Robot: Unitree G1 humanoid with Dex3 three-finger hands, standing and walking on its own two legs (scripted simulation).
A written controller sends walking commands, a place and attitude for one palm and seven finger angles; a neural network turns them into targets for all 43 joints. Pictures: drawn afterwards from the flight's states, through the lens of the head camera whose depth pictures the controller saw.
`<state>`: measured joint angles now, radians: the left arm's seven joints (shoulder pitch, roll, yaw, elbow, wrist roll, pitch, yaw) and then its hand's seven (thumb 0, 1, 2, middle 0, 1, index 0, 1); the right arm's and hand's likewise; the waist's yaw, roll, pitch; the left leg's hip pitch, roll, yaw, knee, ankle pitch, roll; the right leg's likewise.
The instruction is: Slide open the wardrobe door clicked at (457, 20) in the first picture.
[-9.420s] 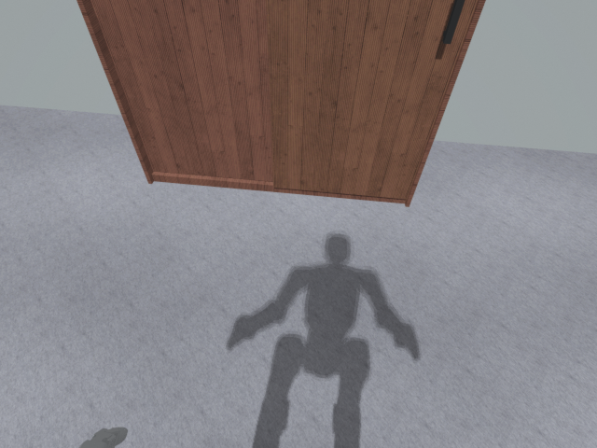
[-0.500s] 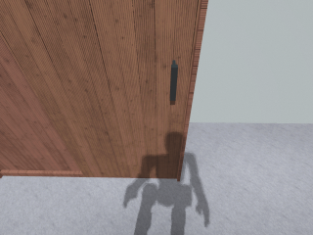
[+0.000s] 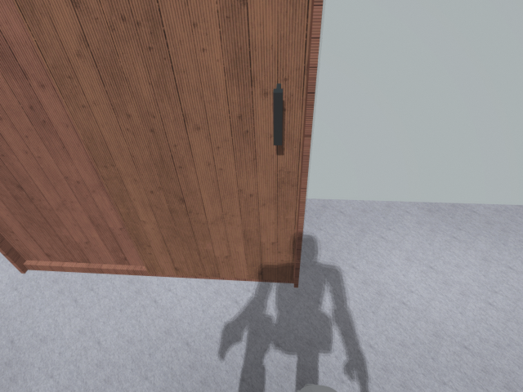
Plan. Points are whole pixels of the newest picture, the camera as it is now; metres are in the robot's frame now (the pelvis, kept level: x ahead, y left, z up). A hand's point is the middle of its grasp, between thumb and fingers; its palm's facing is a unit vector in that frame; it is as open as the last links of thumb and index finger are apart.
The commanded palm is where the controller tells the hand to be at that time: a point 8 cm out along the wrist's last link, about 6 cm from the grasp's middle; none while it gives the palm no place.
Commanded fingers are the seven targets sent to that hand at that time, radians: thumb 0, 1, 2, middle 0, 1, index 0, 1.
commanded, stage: come to a stop and stand still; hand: right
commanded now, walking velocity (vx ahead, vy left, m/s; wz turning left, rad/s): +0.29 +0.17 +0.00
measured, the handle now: (278, 114) +0.72 +0.02 +0.09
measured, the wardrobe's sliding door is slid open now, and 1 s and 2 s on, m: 0.00 0.00 0.00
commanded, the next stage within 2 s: look again from close up in 0.82 s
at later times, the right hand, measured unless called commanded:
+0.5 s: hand out of the picture -0.01 -0.19 -0.15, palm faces -0.04 +0.99 -0.13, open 7.4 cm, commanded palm none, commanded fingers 0.00 -0.90 -0.90 0.20 0.30 0.20 0.30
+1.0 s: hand out of the picture -0.12 -0.15 -0.17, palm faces +0.08 +0.99 -0.13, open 7.4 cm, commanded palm none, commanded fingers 0.00 -0.90 -0.90 0.20 0.30 0.20 0.30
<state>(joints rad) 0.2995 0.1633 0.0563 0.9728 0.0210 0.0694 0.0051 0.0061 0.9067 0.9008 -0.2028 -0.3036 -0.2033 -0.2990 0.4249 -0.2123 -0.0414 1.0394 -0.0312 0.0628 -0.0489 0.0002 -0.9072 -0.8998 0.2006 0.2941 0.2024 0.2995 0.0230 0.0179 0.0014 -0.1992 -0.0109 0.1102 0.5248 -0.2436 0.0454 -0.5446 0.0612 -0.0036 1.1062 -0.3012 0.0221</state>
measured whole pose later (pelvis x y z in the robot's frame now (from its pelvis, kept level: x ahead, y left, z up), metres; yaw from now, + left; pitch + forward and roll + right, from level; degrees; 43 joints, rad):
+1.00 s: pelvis -0.08 +0.00 +0.01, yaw +2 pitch +1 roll +1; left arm 0.34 0.15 0.03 1.02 0.02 0.00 0.01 0.00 0.91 0.90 -0.20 -0.30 -0.20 -0.30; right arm 0.40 -0.11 -0.03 1.07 -0.02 -0.01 -0.02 0.00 -0.91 -0.90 0.20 0.29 0.20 0.30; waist -0.04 0.00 -0.03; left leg -0.26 0.01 0.08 0.46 -0.22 0.01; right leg -0.25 -0.03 -0.04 0.47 -0.22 -0.01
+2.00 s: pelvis -0.03 +0.00 +0.01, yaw +2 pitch +0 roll +0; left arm 0.29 0.12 -0.02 1.15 0.02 -0.02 0.04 0.01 0.92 0.90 -0.20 -0.30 -0.20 -0.30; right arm 0.30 -0.12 0.01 1.15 -0.01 -0.02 -0.04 0.01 -0.92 -0.90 0.20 0.29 0.20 0.30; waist -0.01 0.00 0.03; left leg -0.14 0.02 0.05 0.43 -0.29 0.00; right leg -0.11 0.00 -0.05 0.40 -0.28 0.00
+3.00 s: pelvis +0.21 +0.11 -0.01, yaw +0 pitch +0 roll +1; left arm 0.30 0.17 0.05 1.09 0.03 0.02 0.01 0.01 0.91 0.90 -0.20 -0.30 -0.20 -0.30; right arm 0.10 -0.18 -0.06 1.00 -0.03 -0.03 -0.02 0.00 -0.91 -0.90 0.20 0.29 0.20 0.30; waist 0.05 -0.03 0.12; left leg -0.39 0.04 0.17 0.61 -0.23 0.04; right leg -0.40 -0.13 -0.08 1.16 -0.53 0.02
